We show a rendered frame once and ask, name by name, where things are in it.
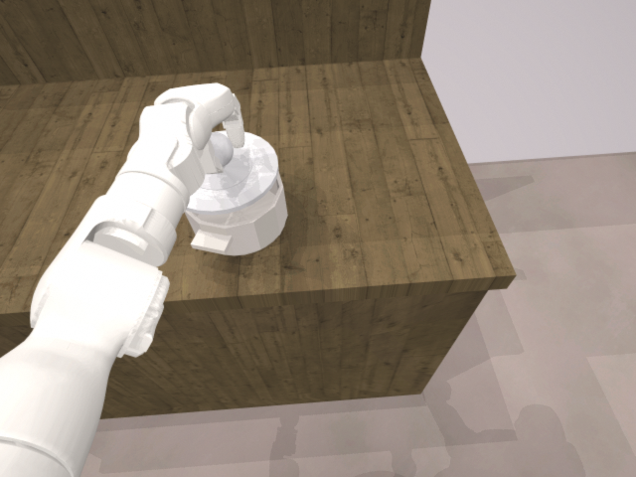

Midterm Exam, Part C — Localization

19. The table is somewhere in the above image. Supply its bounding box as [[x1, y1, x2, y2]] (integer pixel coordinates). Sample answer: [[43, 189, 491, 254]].
[[0, 0, 517, 419]]

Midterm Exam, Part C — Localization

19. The lid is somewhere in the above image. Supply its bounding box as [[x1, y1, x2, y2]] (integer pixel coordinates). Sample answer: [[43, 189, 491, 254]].
[[186, 131, 279, 215]]

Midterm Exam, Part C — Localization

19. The robot left hand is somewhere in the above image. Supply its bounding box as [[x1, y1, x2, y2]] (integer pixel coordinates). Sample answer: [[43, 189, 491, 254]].
[[154, 82, 244, 174]]

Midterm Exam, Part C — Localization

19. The knob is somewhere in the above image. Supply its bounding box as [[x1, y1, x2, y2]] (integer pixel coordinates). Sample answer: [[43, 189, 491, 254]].
[[210, 132, 234, 167]]

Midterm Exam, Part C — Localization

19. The pot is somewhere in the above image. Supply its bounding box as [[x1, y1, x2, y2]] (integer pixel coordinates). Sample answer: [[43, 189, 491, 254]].
[[185, 171, 288, 255]]

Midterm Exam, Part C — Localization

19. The robot left forearm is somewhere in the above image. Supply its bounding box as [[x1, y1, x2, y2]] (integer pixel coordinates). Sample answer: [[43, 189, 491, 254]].
[[30, 94, 212, 328]]

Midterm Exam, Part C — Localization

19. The robot left upper arm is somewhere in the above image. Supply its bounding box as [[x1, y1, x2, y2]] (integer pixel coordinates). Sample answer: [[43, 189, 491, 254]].
[[0, 240, 170, 477]]

